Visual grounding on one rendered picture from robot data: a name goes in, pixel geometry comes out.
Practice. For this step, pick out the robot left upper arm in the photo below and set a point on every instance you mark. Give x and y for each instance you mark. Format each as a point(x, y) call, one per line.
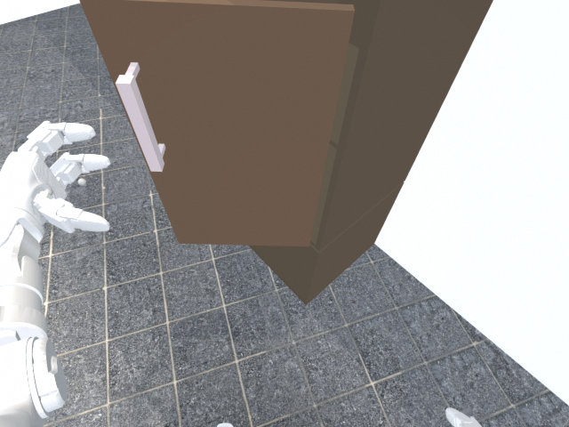
point(32, 382)

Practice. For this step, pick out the cupboard door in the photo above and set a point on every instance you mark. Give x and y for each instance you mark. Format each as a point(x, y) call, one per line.
point(243, 94)

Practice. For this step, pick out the handle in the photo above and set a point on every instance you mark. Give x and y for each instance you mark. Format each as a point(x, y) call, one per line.
point(133, 103)

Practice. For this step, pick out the robot right hand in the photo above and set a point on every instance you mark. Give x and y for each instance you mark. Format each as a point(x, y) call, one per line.
point(458, 419)

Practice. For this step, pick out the robot left hand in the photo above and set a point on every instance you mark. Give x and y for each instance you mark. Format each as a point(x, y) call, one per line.
point(24, 177)

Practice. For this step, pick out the left robot forearm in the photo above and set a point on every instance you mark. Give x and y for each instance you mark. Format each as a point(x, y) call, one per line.
point(21, 278)

